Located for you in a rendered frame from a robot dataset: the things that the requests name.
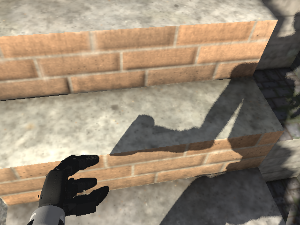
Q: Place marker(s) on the robot left forearm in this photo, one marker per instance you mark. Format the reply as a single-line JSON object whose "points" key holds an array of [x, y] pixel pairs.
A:
{"points": [[48, 215]]}

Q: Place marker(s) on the robot left hand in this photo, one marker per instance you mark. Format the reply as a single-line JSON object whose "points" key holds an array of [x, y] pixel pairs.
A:
{"points": [[60, 191]]}

